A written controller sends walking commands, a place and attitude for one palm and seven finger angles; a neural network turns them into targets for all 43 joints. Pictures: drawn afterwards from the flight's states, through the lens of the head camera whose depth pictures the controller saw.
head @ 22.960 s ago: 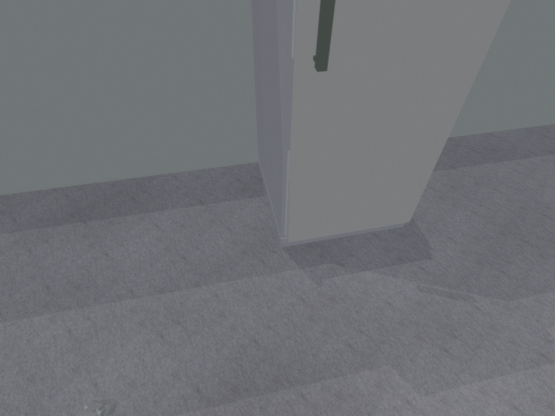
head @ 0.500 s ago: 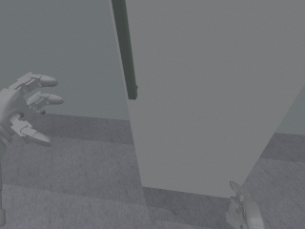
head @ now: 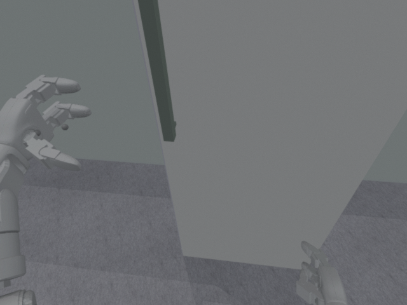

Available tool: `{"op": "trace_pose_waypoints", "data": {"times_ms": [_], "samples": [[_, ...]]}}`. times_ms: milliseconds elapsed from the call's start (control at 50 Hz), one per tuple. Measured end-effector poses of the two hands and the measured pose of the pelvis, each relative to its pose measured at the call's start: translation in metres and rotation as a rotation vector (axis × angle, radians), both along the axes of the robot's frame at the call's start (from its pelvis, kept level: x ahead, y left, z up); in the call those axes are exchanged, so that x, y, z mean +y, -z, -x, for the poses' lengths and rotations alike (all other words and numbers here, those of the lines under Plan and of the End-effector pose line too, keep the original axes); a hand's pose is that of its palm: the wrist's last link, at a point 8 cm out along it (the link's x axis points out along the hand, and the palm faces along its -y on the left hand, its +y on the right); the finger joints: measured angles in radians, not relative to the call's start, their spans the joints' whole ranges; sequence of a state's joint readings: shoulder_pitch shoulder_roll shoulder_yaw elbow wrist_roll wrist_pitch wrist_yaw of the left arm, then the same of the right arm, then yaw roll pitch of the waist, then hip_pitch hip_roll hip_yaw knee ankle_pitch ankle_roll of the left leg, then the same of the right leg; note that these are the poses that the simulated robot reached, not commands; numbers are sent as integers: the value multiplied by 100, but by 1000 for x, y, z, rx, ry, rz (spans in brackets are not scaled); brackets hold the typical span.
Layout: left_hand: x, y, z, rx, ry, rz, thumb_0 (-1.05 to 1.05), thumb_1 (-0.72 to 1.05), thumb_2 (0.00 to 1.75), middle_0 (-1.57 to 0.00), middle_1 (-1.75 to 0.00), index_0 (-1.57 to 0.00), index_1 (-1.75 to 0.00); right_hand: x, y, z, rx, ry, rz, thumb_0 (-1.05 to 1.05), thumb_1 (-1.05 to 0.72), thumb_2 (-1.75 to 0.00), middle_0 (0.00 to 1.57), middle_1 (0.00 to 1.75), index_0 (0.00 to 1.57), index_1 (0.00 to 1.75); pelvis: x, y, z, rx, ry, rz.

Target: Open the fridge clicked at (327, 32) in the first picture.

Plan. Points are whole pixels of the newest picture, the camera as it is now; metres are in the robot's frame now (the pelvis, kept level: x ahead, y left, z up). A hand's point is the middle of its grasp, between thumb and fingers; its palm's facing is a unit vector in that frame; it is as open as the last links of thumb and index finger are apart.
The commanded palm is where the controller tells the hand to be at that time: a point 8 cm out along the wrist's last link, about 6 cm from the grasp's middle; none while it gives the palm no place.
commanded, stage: move the hooked fingers beside the handle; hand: left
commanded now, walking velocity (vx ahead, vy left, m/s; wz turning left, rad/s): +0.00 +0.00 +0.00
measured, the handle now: (161, 64) +0.49 +0.13 +0.27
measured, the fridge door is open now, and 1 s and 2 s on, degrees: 0 0 0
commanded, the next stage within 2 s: none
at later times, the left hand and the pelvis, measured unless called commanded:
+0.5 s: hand (103, 118) +0.36 +0.22 +0.23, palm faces -0.01 -1.00 -0.06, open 14.0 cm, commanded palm +0.34 +0.27 +0.24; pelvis -0.01 +0.00 +0.00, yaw +0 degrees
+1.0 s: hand (127, 98) +0.42 +0.19 +0.23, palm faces -0.03 -1.00 -0.01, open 14.0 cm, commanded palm +0.40 +0.25 +0.23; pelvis +0.00 +0.00 +0.00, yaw -1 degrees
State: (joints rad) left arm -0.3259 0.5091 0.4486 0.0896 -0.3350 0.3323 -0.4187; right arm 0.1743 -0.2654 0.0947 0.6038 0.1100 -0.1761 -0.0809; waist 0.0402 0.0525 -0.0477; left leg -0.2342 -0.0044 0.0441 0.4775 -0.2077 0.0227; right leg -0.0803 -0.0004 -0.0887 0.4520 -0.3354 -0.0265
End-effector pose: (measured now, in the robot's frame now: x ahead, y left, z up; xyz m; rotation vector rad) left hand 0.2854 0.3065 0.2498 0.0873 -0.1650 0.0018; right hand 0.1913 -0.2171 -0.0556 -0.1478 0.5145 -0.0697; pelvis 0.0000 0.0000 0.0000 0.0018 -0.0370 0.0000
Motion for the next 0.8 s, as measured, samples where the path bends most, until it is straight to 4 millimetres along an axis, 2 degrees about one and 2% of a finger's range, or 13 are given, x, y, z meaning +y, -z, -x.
{"op": "trace_pose_waypoints", "data": {"times_ms": [80, 160, 240, 320, 440, 580, 800], "samples": [[4, 15, -9, 132, -44, -5, -1, -50, 30, -30, -120, -30, -120, 0, 5, 2, 24, 3, -13, 2, -90, -90, 20, 30, 20, 30, 2, 0, 2, 7, -4, 0], [-15, 25, -10, 133, 6, -17, -1, -50, 30, -30, -120, -30, -120, 0, 9, 5, 51, 1, 4, 2, -90, -90, 20, 30, 20, 30, 4, 0, 4, 5, -9, 0], [-29, 17, -17, 43, 49, 19, -2, -50, 30, -30, -120, -30, -120, 1, 9, 9, 69, -1, 25, 2, -90, -90, 20, 30, 20, 30, 3, 0, 5, -3, -10, 0], [-25, 9, -33, 45, 2, 40, -2, -50, 30, -30, -120, -30, -120, -1, 7, 14, 76, 16, 25, 2, -90, -90, 20, 30, 20, 30, 0, -1, 7, -3, -5, 1], [-22, 19, -54, 165, -28, 25, -1, -50, 30, -30, -120, -30, -120, -12, 13, 29, 113, 58, 24, 2, -90, -90, 20, 30, 20, 30, 1, -1, 9, 7, -2, 3], [-44, 16, -66, 90, 44, 49, -2, -50, 30, -30, -120, -30, -120, -24, 21, 49, 175, 92, 50, 2, -90, -90, 20, 30, 20, 30, 1, -2, 8, 7, 4, 1], [-43, 24, -96, 172, -12, 47, -1, -50, 30, -30, -120, -30, -120, -39, 29, 75, 249, 156, 56, 2, -90, -90, 20, 30, 20, 30, -2, -2, 7, 25, 15, 2]]}}
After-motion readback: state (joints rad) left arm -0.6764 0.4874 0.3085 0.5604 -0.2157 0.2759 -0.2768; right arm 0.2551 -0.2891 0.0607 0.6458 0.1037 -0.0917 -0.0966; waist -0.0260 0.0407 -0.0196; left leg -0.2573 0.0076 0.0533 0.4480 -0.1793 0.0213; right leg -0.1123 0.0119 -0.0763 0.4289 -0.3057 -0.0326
